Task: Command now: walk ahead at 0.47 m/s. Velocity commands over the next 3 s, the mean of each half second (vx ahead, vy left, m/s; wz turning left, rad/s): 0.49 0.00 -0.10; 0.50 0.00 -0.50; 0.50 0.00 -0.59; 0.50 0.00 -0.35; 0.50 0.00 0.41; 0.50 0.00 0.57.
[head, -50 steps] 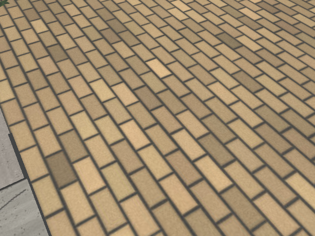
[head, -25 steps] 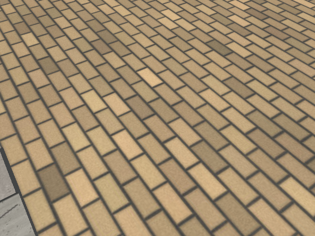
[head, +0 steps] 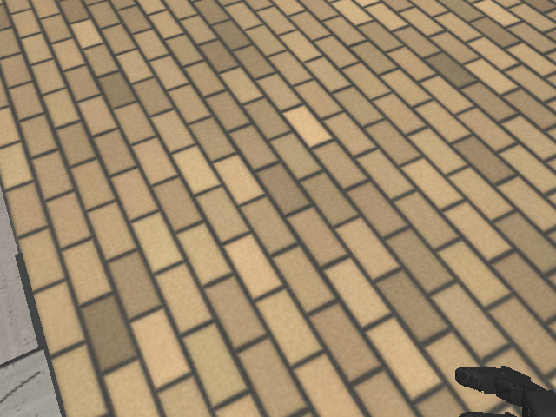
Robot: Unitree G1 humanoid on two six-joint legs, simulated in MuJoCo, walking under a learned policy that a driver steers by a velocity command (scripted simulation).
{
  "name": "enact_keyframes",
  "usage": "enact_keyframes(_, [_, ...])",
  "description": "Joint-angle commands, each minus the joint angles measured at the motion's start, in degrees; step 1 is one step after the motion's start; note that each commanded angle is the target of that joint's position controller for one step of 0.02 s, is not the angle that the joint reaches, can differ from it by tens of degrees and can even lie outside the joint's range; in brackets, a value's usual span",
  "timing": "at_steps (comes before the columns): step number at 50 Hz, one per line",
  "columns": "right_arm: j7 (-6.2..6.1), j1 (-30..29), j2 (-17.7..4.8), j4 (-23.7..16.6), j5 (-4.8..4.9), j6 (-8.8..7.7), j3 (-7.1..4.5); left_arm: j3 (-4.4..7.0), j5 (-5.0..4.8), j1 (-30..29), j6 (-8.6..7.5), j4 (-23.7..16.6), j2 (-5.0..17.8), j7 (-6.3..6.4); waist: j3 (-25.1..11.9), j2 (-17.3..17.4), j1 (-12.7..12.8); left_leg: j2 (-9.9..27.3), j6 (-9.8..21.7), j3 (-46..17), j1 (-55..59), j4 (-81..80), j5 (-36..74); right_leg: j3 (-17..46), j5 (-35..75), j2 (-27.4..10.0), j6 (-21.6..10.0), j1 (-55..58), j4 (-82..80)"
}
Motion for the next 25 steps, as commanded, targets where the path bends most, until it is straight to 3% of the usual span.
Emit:
enact_keyframes(1, [-0.2, 6.63, -9.28, -1.5, 0.11, -0.85, -3.35, 2.52, 0.36, -1.68, 0.56, -2.63, 11.19, 0.32, -3.16, -8.84, -10.02, -3.57, 3.41, 1.87, 15.34, 0.15, -2.64, 2.6, 59.37, -14.53, -5.66, -5.24, 14.43])
enact_keyframes(2, [-0.76, 16.71, -11.5, 1.58, 0.28, -0.5, -4.68, 2.26, 0.77, -2.48, 0.96, -3.37, 10.69, 0.24, -9.11, -8.34, -14.64, -3.09, 5.19, 1.12, 29.07, -0.1, -1.97, 1.37, 59.57, -12.18, -4.02, -10.72, 26.26])
enact_keyframes(3, [-1.5, 27.05, -15.57, 3.74, -0.54, -0.01, -5.68, 1.24, 1.92, -1.51, 0.87, -4.89, 8.21, 0.14, -17.41, -0.33, -16.76, 9.04, 8.87, -13.9, 47.15, 1.07, -6.5, -0.02, 37.76, -8.11, -2.71, -25.03, 44.98])
enact_keyframes(4, [-0.75, 29.02, -16.64, 5.02, -1.21, -0.04, -5.52, -0.99, 0.85, 6.39, -0.41, -4.58, -1.08, -0.71, -25.98, 15.63, -11.17, 21.57, 18.41, -43.62, 60.55, -9.31, -22.33, 4.21, -9.58, 3.23, 0.09, -43.68, 63.73])
enact_keyframes(5, [-0.58, 25.32, -10.87, 4.85, -0.73, -0.34, -4.04, 0.5, -0.98, 0.3, -2.09, -5.1, 5.77, -0.95, -18.44, 9.3, -12.79, 18.87, 15.39, -44.85, 54.23, -15.05, -26.47, 9.74, -10.51, 0.49, -1.43, -49.53, 69.95])
enact_keyframes(6, [-0.69, 19.6, -8.77, 3.95, -0.66, -0.73, -3.38, 1.52, -2.5, -5.85, -3.08, -7.35, 8.85, -1.02, -9.17, 6.71, -11.11, 17.32, 12.99, -35.24, 44.97, -16.29, -21.79, 7.81, -5.11, -2.35, -2.42, -52.42, 69.98])
enact_keyframes(7, [-0.51, 15.05, -7.83, 3.11, -0.99, -1.19, -3.01, 1.61, -2.28, -8.62, -3.48, -7.84, 8.87, -0.55, -5.57, 0.59, -9.03, 15.47, 11.89, -28.26, 36.0, -17.78, -12.88, 6.76, 0.44, -5.42, -2.43, -49.38, 67.31])
enact_keyframes(8, [-0.25, 12.98, -6.46, 2.91, -1.62, -1.51, -2.66, 2.18, -1.47, -9.53, -3.23, -7.86, 8.61, -0.18, -3.5, -0.51, -7.23, 13.28, 11.14, -22.49, 29.77, -18.96, -6.61, 6.08, 3.44, -7.21, -2.07, -46.7, 64.42])
enact_keyframes(9, [-0.15, 12.44, -5.42, 3.36, -2.24, -1.72, -2.29, 2.25, -1.07, -8.0, -2.53, -7.77, 7.4, -0.17, -3.76, 1.09, -5.27, 11.64, 10.74, -18.85, 26.19, -20.49, -4.6, 6.47, 5.2, -8.72, -1.92, -43.11, 62.71])
enact_keyframes(12, [-0.42, 14.5, -6.0, 5.27, -1.63, -2.0, -2.2, 2.31, -0.61, -8.89, -0.85, -8.85, 5.39, -0.03, -1.13, 2.16, -3.85, 10.39, 11.69, -13.74, 20.68, -24.17, -2.68, 5.03, 6.22, -10.11, -0.6, -42.93, 56.9])
enact_keyframes(15, [-1.83, 17.48, -8.72, 6.44, -1.85, -1.77, -2.71, 2.46, 0.05, -16.68, -0.55, -12.07, 6.02, 0.0, 1.48, 1.12, -5.31, 10.33, 11.8, -10.94, 21.67, -26.12, -1.62, 4.3, 14.66, -10.77, 1.38, -49.68, 47.27])
enact_keyframes(19, [-2.79, 20.73, -9.95, 7.39, -1.71, -1.52, -2.75, 1.61, -0.29, -24.6, -1.07, -14.39, 4.63, -1.17, 1.66, 0.86, -8.18, 8.27, 8.75, -3.38, 23.54, -26.44, 1.49, 1.49, 27.55, -8.2, 0.87, -47.0, 32.29])
enact_keyframes(22, [-2.88, 24.41, -10.38, 9.03, -1.37, -1.08, -2.82, 1.18, -0.85, -29.58, -1.01, -16.67, 4.66, -2.09, 2.56, 0.44, -10.09, 10.32, 8.17, -1.12, 30.0, -25.62, 1.88, 1.32, 28.22, -6.73, -0.12, -48.48, 27.68])
enact_keyframes(25, [-3.0, 25.57, -10.64, 9.66, -1.24, 0.25, -3.09, 1.19, -0.92, -32.7, -1.12, -19.36, 5.37, -3.47, 2.86, 0.35, -10.14, 13.1, 6.87, 0.32, 38.64, -21.46, 6.65, 1.16, 22.49, -5.8, -2.18, -51.86, 25.15])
